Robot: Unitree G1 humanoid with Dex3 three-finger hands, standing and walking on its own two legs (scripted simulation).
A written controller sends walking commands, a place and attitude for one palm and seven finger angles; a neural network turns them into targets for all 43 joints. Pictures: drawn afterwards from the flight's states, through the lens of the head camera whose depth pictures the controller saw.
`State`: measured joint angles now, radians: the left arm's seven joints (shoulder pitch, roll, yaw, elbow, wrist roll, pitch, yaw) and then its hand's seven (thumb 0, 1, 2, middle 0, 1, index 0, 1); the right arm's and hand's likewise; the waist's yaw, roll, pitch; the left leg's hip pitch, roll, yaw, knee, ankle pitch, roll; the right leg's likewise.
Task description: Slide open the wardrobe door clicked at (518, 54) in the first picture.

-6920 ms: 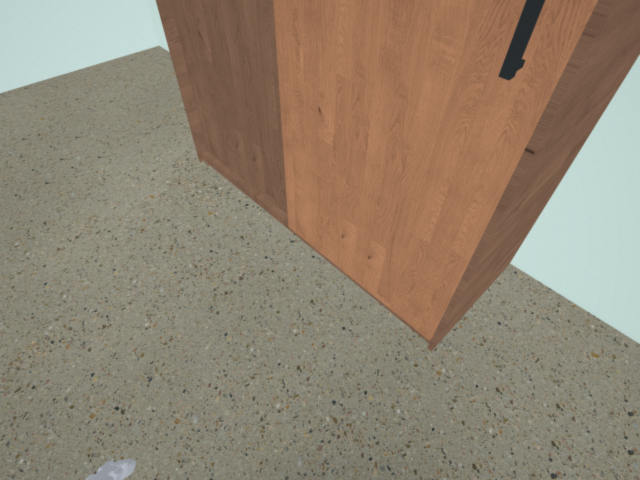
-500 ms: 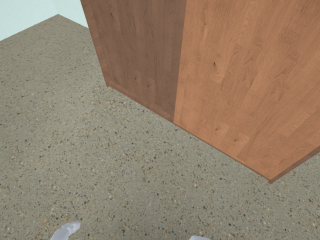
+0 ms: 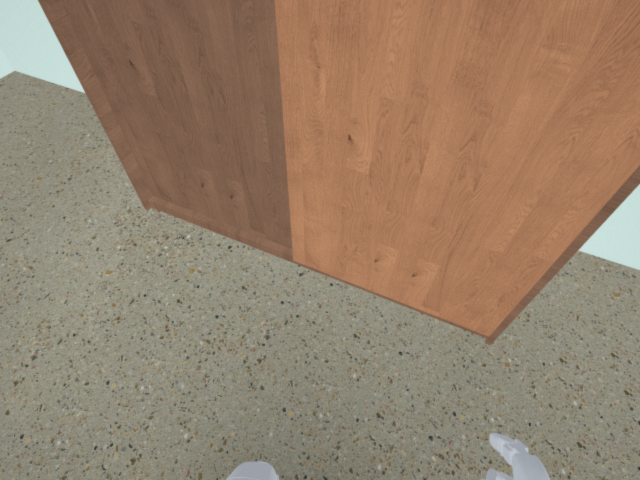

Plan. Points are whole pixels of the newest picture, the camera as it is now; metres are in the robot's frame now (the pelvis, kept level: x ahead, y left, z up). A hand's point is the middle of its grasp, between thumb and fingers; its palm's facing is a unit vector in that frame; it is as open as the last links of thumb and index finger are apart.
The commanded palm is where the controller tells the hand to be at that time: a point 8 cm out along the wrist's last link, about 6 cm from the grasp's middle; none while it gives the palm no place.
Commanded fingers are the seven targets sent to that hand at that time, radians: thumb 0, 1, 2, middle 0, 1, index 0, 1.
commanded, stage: turn to face it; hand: right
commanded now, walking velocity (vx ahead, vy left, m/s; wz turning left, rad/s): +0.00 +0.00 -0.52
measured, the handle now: out of the picture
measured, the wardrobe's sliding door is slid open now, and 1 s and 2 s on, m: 0.00 0.00 0.00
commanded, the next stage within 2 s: take the last steps up to it in 0.38 s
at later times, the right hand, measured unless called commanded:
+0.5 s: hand out of the picture -0.07 -0.17 -0.16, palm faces +0.29 +0.92 -0.26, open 7.4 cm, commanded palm none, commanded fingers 0.00 -0.90 -0.90 0.20 0.30 0.20 0.30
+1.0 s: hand out of the picture +0.00 -0.24 -0.17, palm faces +0.33 +0.92 -0.19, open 7.4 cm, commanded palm none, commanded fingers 0.00 -0.90 -0.90 0.20 0.30 0.20 0.30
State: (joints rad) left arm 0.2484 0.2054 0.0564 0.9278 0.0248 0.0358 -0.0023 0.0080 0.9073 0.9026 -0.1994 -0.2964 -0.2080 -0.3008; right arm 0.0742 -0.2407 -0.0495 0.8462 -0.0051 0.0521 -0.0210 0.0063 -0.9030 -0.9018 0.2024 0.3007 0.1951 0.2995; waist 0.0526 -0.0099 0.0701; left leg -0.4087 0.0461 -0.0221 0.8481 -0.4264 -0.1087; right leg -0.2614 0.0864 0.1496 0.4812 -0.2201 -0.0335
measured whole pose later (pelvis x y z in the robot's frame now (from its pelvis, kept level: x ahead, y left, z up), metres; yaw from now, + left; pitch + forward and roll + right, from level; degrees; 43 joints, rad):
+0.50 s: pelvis -0.04 +0.03 +0.00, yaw -15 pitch -1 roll -1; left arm 0.17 0.26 0.08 0.98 0.01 0.08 -0.01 0.01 0.92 0.90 -0.19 -0.30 -0.20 -0.30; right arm 0.30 -0.19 -0.03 0.94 -0.03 0.02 -0.02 0.01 -0.90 -0.90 0.21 0.30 0.20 0.30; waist -0.03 0.00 0.08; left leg -0.24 0.12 0.17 0.52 -0.26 0.00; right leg -0.35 -0.02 0.01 0.86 -0.45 0.07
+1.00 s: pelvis +0.01 -0.05 +0.00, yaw -19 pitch -1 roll +0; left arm 0.45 0.13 0.02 1.09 0.01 -0.05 0.04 0.01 0.92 0.90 -0.20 -0.30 -0.20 -0.30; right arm 0.22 -0.21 -0.05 1.03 -0.03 0.03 0.01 0.01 -0.90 -0.90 0.20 0.30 0.19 0.30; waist 0.02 0.03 0.01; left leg -0.56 0.10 0.05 1.01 -0.22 -0.06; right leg 0.04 0.08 -0.01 0.25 -0.27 -0.09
